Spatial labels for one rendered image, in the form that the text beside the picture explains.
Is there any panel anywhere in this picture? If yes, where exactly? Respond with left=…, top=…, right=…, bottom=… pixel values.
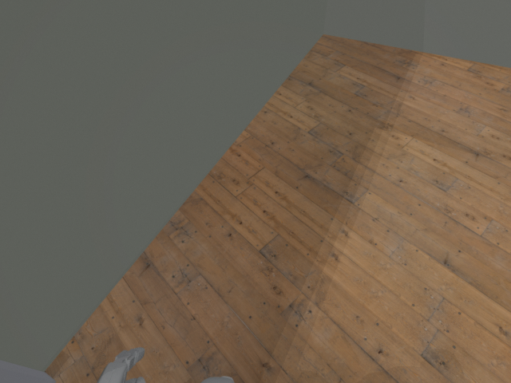
left=0, top=360, right=56, bottom=383

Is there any left robot hand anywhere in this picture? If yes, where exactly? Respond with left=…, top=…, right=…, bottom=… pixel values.
left=97, top=347, right=145, bottom=383

